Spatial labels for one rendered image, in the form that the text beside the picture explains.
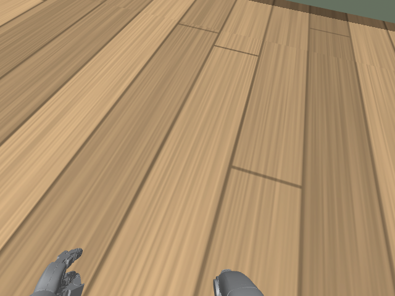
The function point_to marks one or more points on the left robot hand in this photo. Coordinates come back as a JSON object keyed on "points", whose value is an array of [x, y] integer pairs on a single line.
{"points": [[55, 279]]}

